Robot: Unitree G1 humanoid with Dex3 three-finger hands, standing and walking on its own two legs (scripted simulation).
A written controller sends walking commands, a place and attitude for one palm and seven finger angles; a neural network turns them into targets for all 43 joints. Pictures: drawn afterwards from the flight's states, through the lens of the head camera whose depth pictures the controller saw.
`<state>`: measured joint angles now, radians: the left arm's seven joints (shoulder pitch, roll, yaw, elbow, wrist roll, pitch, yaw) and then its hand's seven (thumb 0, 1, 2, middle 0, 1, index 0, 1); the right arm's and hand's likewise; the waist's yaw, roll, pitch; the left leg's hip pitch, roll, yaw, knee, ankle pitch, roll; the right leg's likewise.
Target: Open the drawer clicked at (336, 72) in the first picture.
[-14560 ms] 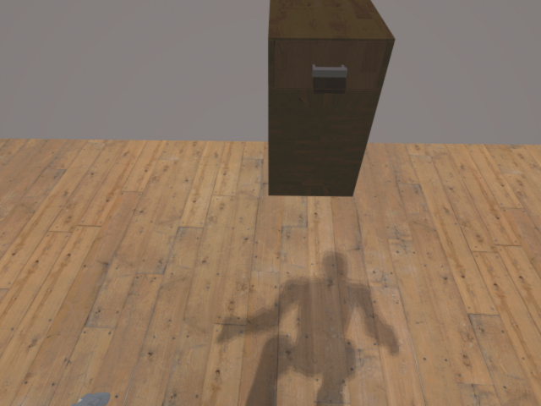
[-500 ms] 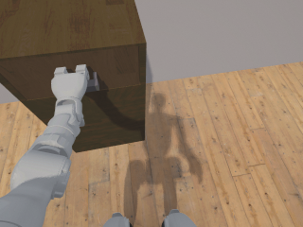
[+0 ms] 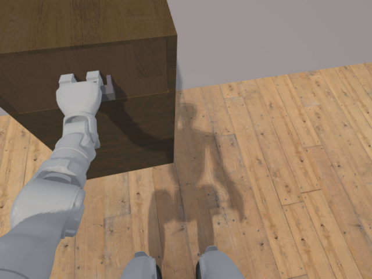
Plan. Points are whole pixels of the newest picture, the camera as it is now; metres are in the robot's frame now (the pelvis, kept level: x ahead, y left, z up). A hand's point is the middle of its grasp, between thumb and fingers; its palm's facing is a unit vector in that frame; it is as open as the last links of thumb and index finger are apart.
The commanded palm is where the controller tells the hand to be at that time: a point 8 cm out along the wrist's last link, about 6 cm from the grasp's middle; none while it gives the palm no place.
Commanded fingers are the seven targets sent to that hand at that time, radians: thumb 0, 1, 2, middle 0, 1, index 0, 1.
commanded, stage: lower the fingers behind the handle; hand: left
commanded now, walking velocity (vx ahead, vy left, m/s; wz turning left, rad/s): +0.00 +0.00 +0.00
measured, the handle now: (86, 88) +0.56 +0.19 +0.00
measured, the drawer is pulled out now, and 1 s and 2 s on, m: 0.00 0.00 0.02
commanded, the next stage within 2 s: close the thumb around the handle in 0.28 s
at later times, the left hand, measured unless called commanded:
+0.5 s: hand (88, 111) +0.50 +0.18 -0.02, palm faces -0.06 -0.02 -1.00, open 13.6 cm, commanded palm +0.49 +0.17 +0.03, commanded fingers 0.00 -0.11 0.47 -0.33 -1.24 -0.33 -1.24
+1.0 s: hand (88, 110) +0.51 +0.18 -0.02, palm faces -0.06 -0.02 -1.00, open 5.9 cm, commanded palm +0.49 +0.17 +0.03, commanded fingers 0.00 0.90 0.90 -0.40 -1.35 -0.40 -1.35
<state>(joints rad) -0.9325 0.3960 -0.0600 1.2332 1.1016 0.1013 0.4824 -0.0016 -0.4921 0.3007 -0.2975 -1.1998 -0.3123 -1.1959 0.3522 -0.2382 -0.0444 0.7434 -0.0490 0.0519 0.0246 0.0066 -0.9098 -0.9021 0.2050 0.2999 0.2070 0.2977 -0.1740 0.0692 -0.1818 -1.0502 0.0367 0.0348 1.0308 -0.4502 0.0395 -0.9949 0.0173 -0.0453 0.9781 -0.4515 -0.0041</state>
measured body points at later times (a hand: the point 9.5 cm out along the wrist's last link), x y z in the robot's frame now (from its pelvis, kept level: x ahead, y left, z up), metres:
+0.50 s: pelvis +0.01 +0.00 +0.00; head +0.14 +0.00 +0.43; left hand +0.50 +0.18 +0.04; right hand +0.00 -0.27 -0.12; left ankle +0.01 +0.09 -0.67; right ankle -0.01 -0.12 -0.67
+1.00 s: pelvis +0.01 +0.00 +0.00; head +0.14 +0.00 +0.43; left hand +0.51 +0.18 +0.04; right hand -0.01 -0.27 -0.12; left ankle +0.01 +0.09 -0.67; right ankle -0.01 -0.12 -0.67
